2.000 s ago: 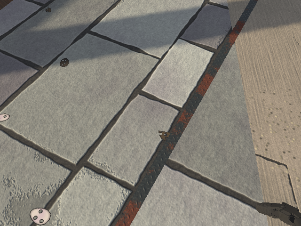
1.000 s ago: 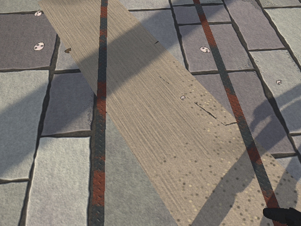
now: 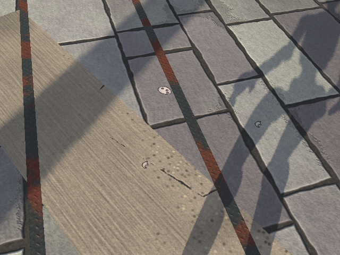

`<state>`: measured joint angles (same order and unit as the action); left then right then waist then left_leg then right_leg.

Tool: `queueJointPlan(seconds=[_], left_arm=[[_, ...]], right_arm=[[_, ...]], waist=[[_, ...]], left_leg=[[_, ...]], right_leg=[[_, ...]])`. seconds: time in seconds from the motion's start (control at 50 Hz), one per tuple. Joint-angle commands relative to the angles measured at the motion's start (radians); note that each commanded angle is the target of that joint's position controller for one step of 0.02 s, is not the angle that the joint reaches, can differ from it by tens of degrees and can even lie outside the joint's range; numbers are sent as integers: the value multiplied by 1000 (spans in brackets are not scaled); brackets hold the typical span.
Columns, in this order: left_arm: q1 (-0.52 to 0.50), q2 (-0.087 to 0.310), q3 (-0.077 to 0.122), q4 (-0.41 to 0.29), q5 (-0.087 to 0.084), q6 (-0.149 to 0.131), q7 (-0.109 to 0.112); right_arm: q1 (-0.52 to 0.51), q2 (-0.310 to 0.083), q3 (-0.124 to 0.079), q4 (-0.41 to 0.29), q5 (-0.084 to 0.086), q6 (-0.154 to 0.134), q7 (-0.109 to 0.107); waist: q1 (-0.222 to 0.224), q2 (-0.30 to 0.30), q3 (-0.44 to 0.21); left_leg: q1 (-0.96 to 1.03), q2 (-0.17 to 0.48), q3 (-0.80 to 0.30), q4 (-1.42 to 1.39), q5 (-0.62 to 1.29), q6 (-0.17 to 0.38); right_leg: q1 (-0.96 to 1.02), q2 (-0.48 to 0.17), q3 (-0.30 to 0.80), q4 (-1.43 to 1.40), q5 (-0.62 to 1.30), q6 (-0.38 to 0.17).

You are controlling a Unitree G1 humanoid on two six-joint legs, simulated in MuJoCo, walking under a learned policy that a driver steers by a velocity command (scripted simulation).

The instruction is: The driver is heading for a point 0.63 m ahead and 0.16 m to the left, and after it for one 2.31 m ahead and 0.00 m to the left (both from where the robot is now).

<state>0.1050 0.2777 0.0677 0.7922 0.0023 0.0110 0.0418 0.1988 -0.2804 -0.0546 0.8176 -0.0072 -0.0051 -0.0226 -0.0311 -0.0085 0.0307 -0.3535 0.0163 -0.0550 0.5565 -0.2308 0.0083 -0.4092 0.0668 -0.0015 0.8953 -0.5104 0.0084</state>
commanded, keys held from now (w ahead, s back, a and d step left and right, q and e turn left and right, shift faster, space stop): q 0.20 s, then w+q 0.56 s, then w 0.04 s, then w+e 0.20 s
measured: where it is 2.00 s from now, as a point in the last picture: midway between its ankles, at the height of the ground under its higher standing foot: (82, 184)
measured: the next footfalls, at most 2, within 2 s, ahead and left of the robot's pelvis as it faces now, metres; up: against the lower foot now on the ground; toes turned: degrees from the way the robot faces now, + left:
right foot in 0.18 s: +0.06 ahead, -0.13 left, +0.00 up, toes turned +10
left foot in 0.72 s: +0.16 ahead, +0.21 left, +0.00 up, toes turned +30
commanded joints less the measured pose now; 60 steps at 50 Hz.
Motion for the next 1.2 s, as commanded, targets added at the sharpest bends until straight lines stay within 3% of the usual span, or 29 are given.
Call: queueJointPlan(seconds=[0.02,0.08,0.12,0.16,0.18,0.2,0.22,0.24,0.26,0.3,0.34,0.4,0.46,0.6,0.66,0.68,0.7,0.72,0.74,0.76,0.78,0.82,0.84,0.88,0.94,1.04,1.12,1.16,1.2], left_arm=[[-10,80,26,-68,-6,-10,7],[-15,47,14,-63,-18,-21,-3],[23,63,17,-50,-25,-24,-16],[97,80,27,-23,-22,-25,-27],[121,123,41,-17,-12,-21,-24],[119,198,56,-31,11,-9,-10],[92,233,61,-50,52,-10,-19],[46,179,46,-74,50,-24,-18],[7,140,37,-75,27,-35,-14],[4,123,29,-73,-7,-50,0],[66,117,26,-55,0,-63,9],[142,130,31,-30,5,-78,8],[163,158,41,-16,2,-81,0],[196,199,65,13,-21,-83,-28],[180,226,75,20,-38,-72,-37],[152,235,76,16,-44,-67,-36],[159,209,66,15,-44,-67,-36],[164,164,45,-1,-14,-71,-34],[179,34,2,-89,29,-96,-37],[90,128,18,-90,-14,-129,-44],[52,173,29,-103,-50,-145,-52],[96,165,28,-60,-14,-148,-45],[124,162,30,-44,-11,-136,-50],[156,135,25,-19,-11,-109,-58],[94,102,13,-34,-11,-90,-58],[-52,62,-7,-76,-29,-99,-81],[-134,52,-16,-121,-28,-104,-107],[-138,58,-14,-141,-24,-107,-122],[-79,90,1,-143,-21,-100,-125]], right_arm=[[-47,-180,-53,-73,25,-13,-17],[-49,-188,-64,-78,26,25,-29],[-62,-193,-69,-88,28,37,-28],[-95,-182,-66,-103,39,47,-30],[-69,-150,-57,-103,36,49,-31],[-15,-70,-38,-100,16,48,-24],[-25,-119,-54,-134,21,33,-22],[-34,-195,-76,-118,23,27,-20],[-27,-207,-85,-106,27,29,-16],[-17,-166,-79,-88,18,33,-13],[-52,-130,-69,-105,26,18,0],[-108,-103,-59,-139,30,-2,11],[-132,-81,-48,-167,30,-10,24],[-203,-58,-25,-229,34,-11,62],[-173,-78,-32,-239,33,-5,72],[-95,-96,-45,-220,31,-4,72],[53,-148,-77,-173,33,0,67],[262,-233,-117,-120,44,7,48],[246,-365,-127,-140,47,-7,40],[241,-274,-97,-170,36,-33,50],[200,-206,-73,-158,25,-49,55],[71,-130,-47,-176,20,-56,52],[28,-107,-36,-188,6,-59,48],[18,-115,-36,-181,1,-73,42],[63,-130,-38,-147,3,-88,32],[113,-141,-36,-104,-3,-94,14],[160,-145,-40,-63,6,-80,6],[157,-157,-44,-60,6,-64,-3],[147,-186,-51,-68,4,-45,-20]], waist=[[24,136,-126],[13,172,-169],[21,193,-178],[67,182,-163],[60,122,-162],[22,-139,-162],[26,-283,-133],[23,-162,-91],[8,-131,-53],[20,-126,-15],[52,-108,-11],[97,-101,-2],[108,-106,11],[119,-102,56],[78,-104,44],[19,-95,1],[-51,-49,-91],[-139,61,-199],[-47,360,-258],[-108,185,-304],[-86,154,-184],[-5,82,-93],[28,107,-79],[51,97,-75],[35,61,-27],[-26,63,42],[-50,43,75],[-35,56,51],[8,109,-27]], left_leg=[[234,233,-313,-185,454,198],[217,182,-289,-169,470,180],[192,171,-313,-170,420,177],[120,125,-314,-145,267,133],[16,78,-283,-81,91,84],[-157,-51,-144,180,-232,14],[-284,-89,-88,353,-392,-18],[-302,-26,-125,480,-311,-19],[-348,-14,-111,519,-225,-21],[-414,16,-92,573,-115,-45],[-427,28,-54,575,-42,-61],[-466,46,-34,480,9,-81],[-447,68,-11,367,42,-82],[-298,82,80,155,18,-9],[-175,44,134,95,-44,48],[-37,-1,173,36,-19,73],[200,-58,191,-5,18,108],[509,11,27,-27,-21,165],[716,284,-591,-186,-245,343],[702,338,-751,-324,-344,369],[622,324,-599,-324,-243,329],[391,238,-355,-306,-5,261],[312,209,-281,-327,101,242],[256,187,-183,-358,299,237],[248,169,-67,-392,429,213],[249,147,71,-458,356,134],[411,196,116,-421,456,120],[486,214,138,-340,680,111],[549,218,158,-181,1069,91]], right_leg=[[-146,-47,76,31,-6,22],[-11,-13,49,-166,104,46],[72,-1,43,-287,169,46],[213,-1,18,-505,332,25],[326,-88,74,-556,368,-9],[420,-332,307,-592,481,-102],[309,-485,518,-656,411,-247],[289,-453,484,-690,213,-262],[292,-393,406,-703,78,-213],[339,-345,313,-722,50,-166],[367,-324,235,-746,93,-162],[443,-338,177,-767,151,-175],[457,-357,113,-782,205,-182],[412,-381,-53,-756,303,-170],[403,-400,-101,-672,450,-145],[368,-380,-152,-553,636,-121],[295,-327,-221,-330,806,-86],[66,-273,-246,2,631,-26],[-356,-87,-147,354,-84,41],[-456,-84,66,465,-66,24],[-515,-134,57,452,42,-10],[-383,-216,57,298,199,-24],[-307,-238,62,254,252,-23],[-257,-231,39,219,319,-9],[-307,-220,35,95,455,11],[-253,-152,12,-213,702,-16],[-309,-116,3,-333,661,-49],[-291,-82,-35,-353,569,-74],[-202,-21,-96,-326,440,-111]])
